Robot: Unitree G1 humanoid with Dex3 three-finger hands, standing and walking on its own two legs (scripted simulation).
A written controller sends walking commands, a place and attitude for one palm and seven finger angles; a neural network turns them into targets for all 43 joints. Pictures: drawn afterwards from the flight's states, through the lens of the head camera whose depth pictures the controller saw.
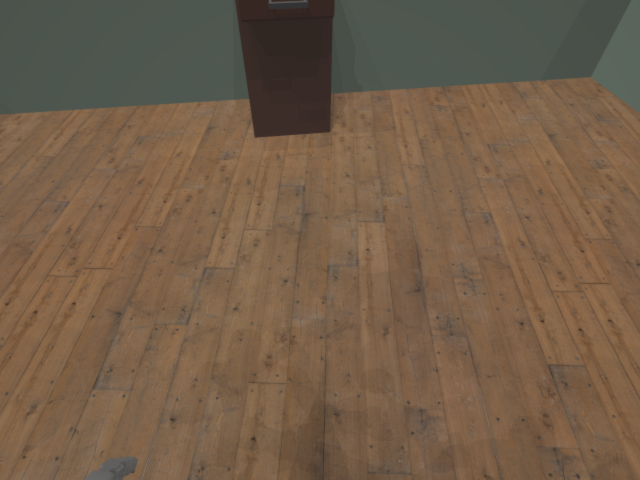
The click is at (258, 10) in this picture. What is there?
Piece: drawer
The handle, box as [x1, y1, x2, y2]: [268, 0, 307, 8]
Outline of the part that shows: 268,2 269,8 307,7 307,1 305,0 271,2 269,0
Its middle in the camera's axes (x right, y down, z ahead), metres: -0.13 -0.94 +1.54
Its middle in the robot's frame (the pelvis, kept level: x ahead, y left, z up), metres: +1.78 +0.21 -0.02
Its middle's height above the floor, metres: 0.75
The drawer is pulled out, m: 0.19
